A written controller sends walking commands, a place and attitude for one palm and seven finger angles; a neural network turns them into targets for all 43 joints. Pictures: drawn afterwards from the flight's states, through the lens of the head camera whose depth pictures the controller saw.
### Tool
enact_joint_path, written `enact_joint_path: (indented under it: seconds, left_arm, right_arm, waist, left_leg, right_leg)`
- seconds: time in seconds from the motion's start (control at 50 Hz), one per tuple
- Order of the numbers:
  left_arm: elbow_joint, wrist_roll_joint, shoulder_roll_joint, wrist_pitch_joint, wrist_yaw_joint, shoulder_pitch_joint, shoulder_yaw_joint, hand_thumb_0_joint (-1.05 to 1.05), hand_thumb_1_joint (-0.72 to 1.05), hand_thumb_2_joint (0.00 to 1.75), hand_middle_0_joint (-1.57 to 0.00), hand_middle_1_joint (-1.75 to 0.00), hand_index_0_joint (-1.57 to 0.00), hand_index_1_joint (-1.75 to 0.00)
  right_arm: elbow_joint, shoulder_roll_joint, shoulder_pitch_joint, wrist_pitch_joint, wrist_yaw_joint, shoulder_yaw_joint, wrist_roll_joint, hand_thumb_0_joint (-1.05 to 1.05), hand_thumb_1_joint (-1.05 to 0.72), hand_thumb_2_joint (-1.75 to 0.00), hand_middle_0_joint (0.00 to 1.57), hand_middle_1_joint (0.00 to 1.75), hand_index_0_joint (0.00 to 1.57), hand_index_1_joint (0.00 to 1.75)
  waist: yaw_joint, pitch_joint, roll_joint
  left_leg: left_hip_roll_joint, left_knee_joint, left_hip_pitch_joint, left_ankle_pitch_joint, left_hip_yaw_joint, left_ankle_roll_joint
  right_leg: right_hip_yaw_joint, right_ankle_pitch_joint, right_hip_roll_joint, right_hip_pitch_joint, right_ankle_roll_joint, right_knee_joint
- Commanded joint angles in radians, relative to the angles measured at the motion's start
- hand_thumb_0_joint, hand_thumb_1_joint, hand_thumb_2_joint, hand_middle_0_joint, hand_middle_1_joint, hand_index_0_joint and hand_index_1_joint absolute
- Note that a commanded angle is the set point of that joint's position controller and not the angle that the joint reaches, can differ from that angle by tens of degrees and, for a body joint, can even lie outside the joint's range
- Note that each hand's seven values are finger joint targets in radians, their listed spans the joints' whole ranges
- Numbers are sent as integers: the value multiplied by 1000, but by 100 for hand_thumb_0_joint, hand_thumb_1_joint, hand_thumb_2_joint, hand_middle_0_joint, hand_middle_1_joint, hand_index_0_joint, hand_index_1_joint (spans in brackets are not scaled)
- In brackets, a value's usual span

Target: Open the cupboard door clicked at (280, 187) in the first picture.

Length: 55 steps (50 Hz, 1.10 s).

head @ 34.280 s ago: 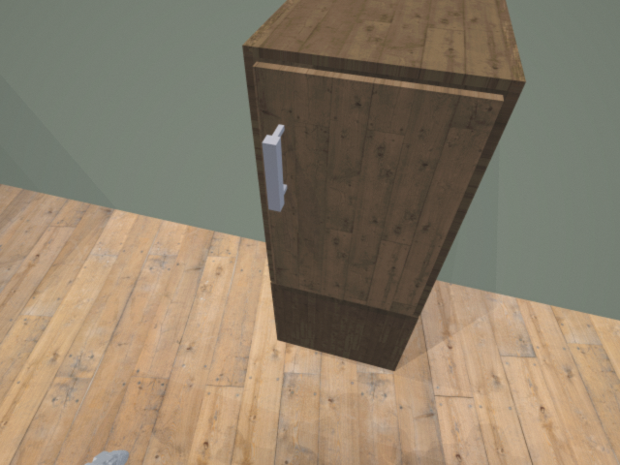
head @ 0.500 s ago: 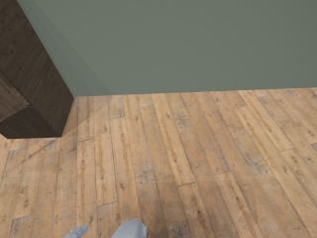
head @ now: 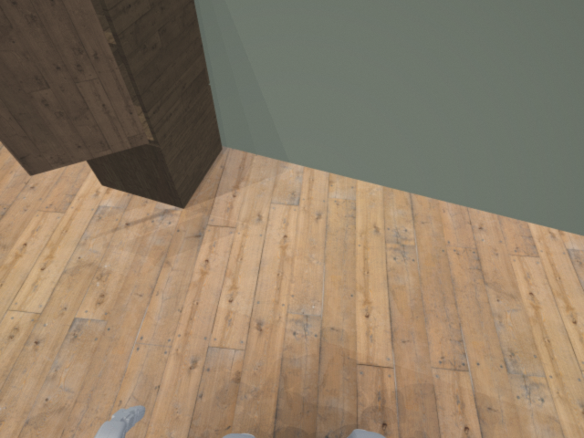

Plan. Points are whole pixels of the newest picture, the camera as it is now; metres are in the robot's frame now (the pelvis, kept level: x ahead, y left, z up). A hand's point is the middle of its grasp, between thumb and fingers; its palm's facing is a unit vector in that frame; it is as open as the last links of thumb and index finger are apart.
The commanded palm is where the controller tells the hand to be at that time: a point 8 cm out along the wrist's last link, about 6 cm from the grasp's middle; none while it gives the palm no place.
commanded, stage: turn to face it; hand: left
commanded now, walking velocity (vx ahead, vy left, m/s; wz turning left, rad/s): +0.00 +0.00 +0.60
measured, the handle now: out of the picture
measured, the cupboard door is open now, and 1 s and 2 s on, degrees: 43 43 43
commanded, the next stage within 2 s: take the last steps up to it in 0.72 s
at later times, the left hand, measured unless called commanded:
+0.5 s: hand out of the picture +0.00 +0.22 -0.19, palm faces +0.32 -0.92 -0.23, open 7.4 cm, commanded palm none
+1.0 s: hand out of the picture -0.01 +0.18 -0.17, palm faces +0.49 -0.85 -0.19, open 7.4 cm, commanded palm none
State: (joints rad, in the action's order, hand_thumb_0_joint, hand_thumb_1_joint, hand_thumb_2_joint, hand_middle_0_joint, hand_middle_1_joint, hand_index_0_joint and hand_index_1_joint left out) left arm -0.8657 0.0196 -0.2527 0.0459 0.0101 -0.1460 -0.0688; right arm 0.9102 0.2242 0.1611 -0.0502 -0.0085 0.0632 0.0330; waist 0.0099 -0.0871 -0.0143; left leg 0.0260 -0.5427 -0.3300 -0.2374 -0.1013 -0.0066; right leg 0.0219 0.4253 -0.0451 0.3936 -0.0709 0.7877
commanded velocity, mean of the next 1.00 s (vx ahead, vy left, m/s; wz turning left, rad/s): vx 0.06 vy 0.03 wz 0.36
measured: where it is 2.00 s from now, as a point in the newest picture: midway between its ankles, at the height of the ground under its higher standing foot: (224, 403)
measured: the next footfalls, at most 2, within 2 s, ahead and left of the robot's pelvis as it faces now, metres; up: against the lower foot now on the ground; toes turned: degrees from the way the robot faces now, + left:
right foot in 0.06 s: +0.05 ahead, -0.15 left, +0.00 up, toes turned +0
left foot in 0.38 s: +0.04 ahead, +0.11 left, +0.00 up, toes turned +19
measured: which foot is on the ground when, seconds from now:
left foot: down 0.00-0.06, up 0.08-0.36, down 0.38-0.74, up 0.76-1.00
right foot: up 0.00-0.04, down 0.06-0.38, up 0.40-0.72, down 0.74-1.00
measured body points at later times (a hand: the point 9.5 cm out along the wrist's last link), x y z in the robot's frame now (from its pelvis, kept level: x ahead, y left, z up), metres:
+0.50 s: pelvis +0.02 +0.01 -0.01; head +0.06 +0.05 +0.44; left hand -0.02 +0.27 -0.17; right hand +0.21 -0.20 -0.13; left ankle +0.00 +0.10 -0.74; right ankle +0.02 -0.15 -0.67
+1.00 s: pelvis +0.05 +0.00 +0.00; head +0.07 +0.02 +0.45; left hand -0.03 +0.22 -0.15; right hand +0.22 -0.19 -0.14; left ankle -0.01 +0.10 -0.70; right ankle +0.08 -0.13 -0.74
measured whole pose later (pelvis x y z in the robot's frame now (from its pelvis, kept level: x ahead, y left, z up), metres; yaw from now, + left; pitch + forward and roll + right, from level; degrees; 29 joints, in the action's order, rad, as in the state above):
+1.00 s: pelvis +0.05 +0.00 +0.00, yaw +28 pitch +0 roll +1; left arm -0.97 0.04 -0.18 -0.02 0.01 -0.27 -0.04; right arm 1.00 0.20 0.18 -0.06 -0.03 0.06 0.02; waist -0.02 -0.07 0.03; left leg 0.00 -0.82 -0.38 -0.47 0.06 0.03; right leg 0.13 0.31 -0.11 0.17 -0.03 0.48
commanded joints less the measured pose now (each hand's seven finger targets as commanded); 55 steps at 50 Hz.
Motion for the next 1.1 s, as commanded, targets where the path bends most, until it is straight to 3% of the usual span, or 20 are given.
enact_joint_path:
  seconds: [0.0, 0.04, 0.14, 0.22, 0.3, 0.32, 0.34, 0.36, 0.38, 0.48, 0.66, 0.68, 0.72, 0.74, 0.78, 0.82, 0.94, 1.02, 1.06, 1.08]
  left_arm:
    - [51, -5, -112, -43, 11, -127, -32, 0, 90, 90, -20, -30, -20, -30]
    - [58, 13, -236, -51, 22, -144, -49, 0, 90, 90, -20, -30, -20, -30]
    - [78, 4, -117, -57, 26, -40, -16, 0, 90, 90, -20, -30, -20, -30]
    - [38, 10, -164, -57, 24, -129, -33, 0, 90, 90, -20, -30, -20, -30]
    - [17, 4, -179, -52, 15, -128, -41, 0, 90, 90, -20, -30, -20, -30]
    - [26, -6, -170, -50, 12, -110, -40, 0, 90, 90, -20, -30, -20, -30]
    - [56, -13, -107, -44, 5, -118, -32, 0, 90, 90, -20, -30, -20, -30]
    - [92, -10, -62, -37, 7, -60, -5, 0, 90, 90, -20, -30, -20, -30]
    - [90, -2, -87, -23, 16, -11, -10, 0, 90, 90, -20, -30, -20, -30]
    - [9, -3, -50, -12, -2, -55, -13, 0, 90, 90, -20, -30, -20, -30]
    - [-24, -7, -35, -33, 3, -124, -5, 0, 90, 90, -20, -30, -20, -30]
    - [-33, -6, -58, -43, 8, -152, -9, 0, 90, 90, -20, -30, -20, -30]
    - [-37, 9, -179, -60, 17, -159, -28, 0, 90, 90, -20, -30, -20, -30]
    - [-25, 7, -189, -59, 15, -168, -23, 0, 90, 90, -20, -30, -20, -30]
    - [-31, 3, -129, -67, 23, -116, -15, 0, 90, 90, -20, -30, -20, -30]
    - [-28, 6, -107, -66, 23, -111, -13, 0, 90, 90, -20, -30, -20, -30]
    - [-83, 14, -149, -83, 8, -200, -39, 0, 90, 90, -20, -30, -20, -30]
    - [-87, 5, -148, -71, -8, -126, -45, 0, 90, 90, -20, -30, -20, -30]
    - [-16, -6, -31, -63, -24, -67, -19, 0, 90, 90, -20, -30, -20, -30]
    - [7, 6, -34, -67, -20, 30, -9, 0, 90, 90, -20, -30, -20, -30]
  right_arm:
    - [-94, 182, -50, 16, 8, 58, -17, 0, -90, -90, 20, 30, 20, 30]
    - [-131, 110, -57, 18, -3, 47, -21, 0, -90, -90, 20, 30, 20, 30]
    - [-81, 84, -55, -6, -20, 34, -19, 0, -90, -90, 20, 30, 20, 30]
    - [-91, 44, -119, 2, -28, 15, -24, 0, -90, -90, 20, 30, 20, 30]
    - [-77, 67, -46, 16, -23, 14, -23, 0, -90, -90, 20, 30, 20, 30]
    - [-62, 106, 18, 25, -20, 24, -18, 0, -90, -90, 20, 30, 20, 30]
    - [-54, 218, 85, 36, -12, 50, -8, 0, -90, -90, 20, 30, 20, 30]
    - [-41, 287, 151, 29, -1, 64, -11, 0, -90, -90, 20, 30, 20, 30]
    - [-28, 266, 161, 29, 7, 59, -9, 0, -90, -90, 20, 30, 20, 30]
    - [-51, 173, 9, 43, 31, 26, -6, 0, -90, -90, 20, 30, 20, 30]
    - [-25, 161, -12, 28, 25, 27, -10, 0, -90, -90, 20, 30, 20, 30]
    - [-24, 140, -11, 30, 21, 25, -17, 0, -90, -90, 20, 30, 20, 30]
    - [-43, 48, 11, 32, 9, 8, -27, 0, -90, -90, 20, 30, 20, 30]
    - [-50, 65, -27, 23, 6, 12, -22, 0, -90, -90, 20, 30, 20, 30]
    - [-21, 79, -24, 10, 11, 21, -20, 0, -90, -90, 20, 30, 20, 30]
    - [-1, 52, -18, 10, 5, 12, -23, 0, -90, -90, 20, 30, 20, 30]
    - [-18, 24, -93, 32, -23, 1, -18, 0, -90, -90, 20, 30, 20, 30]
    - [31, 51, 85, 53, -17, 3, -14, 0, -90, -90, 20, 30, 20, 30]
    - [61, 221, 287, 60, 6, 44, 5, 0, -90, -90, 20, 30, 20, 30]
    - [83, 219, 332, 62, 16, 40, 4, 0, -90, -90, 20, 30, 20, 30]
  waist:
    - [-53, 153, -69]
    - [-73, 136, 296]
    - [-6, 84, 242]
    - [-56, 101, 210]
    - [-17, 128, 206]
    - [24, 172, 120]
    - [56, 235, -168]
    - [88, 232, -291]
    - [96, 233, -169]
    - [5, 130, -128]
    - [-29, 128, -112]
    - [-43, 142, -63]
    - [-39, 126, 258]
    - [-65, 104, 202]
    - [-31, 82, 310]
    - [-29, 80, 237]
    - [-81, 49, 180]
    - [13, 77, 96]
    - [102, 114, -344]
    - [126, 91, -244]
  left_leg:
    - [-125, 42, -97, 115, -197, -65]
    - [53, -426, -294, -375, 58, 43]
    - [-48, -585, -240, -220, 102, 71]
    - [-27, -295, -146, -232, 186, 66]
    - [-5, -11, 50, -70, 212, 39]
    - [-37, 105, 196, 79, 179, 18]
    - [-289, 135, 380, 391, -149, -91]
    - [-455, 161, 378, 671, -315, -231]
    - [-437, 168, 326, 474, -280, -241]
    - [-274, 194, 169, 363, -104, -162]
    - [-210, 131, 45, 244, -116, -117]
    - [-170, 83, 8, 188, -98, -79]
    - [27, -196, -167, -228, 102, 29]
    - [18, -377, -149, -358, 78, 25]
    - [-23, -555, -215, -300, 56, 35]
    - [-30, -521, -193, -260, 90, 45]
    - [-49, -225, -145, -238, 159, 42]
    - [-4, 107, 228, -72, 221, 19]
    - [-371, 309, 434, -234, -319, -170]
    - [-415, 342, 378, -244, -389, -240]
  right_leg:
    - [-22, -169, -13, -324, 23, -375]
    - [-405, -214, -450, -347, 216, -548]
    - [-38, -610, -280, -265, 186, -427]
    - [15, -750, -299, -344, 176, -362]
    - [80, -685, -285, -280, 113, -238]
    - [111, -628, -272, -199, 74, -118]
    - [170, -205, -149, 44, -2, 105]
    - [93, 264, -79, 168, -17, 269]
    - [21, 233, -78, 173, 0, 358]
    - [-6, 16, -59, 125, 2, 299]
    - [56, -148, 23, -198, 19, -233]
    - [28, -224, -8, -281, 26, -356]
    - [-296, -359, -348, -361, 179, -495]
    - [-311, -408, -407, -264, 250, -506]
    - [-223, -610, -323, -288, 251, -456]
    - [-108, -663, -277, -303, 215, -437]
    - [-127, -283, -336, -327, 213, -504]
    - [16, -62, -252, -93, 119, -355]
    - [184, 203, -31, 268, 23, 149]
    - [66, 196, -51, 332, 55, 310]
